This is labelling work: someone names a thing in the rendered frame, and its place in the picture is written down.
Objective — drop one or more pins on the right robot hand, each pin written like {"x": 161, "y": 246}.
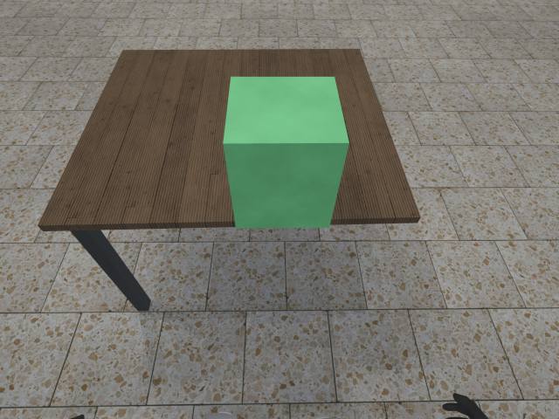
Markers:
{"x": 464, "y": 406}

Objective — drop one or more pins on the carton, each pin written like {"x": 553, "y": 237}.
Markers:
{"x": 285, "y": 145}

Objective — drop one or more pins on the table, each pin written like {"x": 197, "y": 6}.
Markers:
{"x": 152, "y": 156}

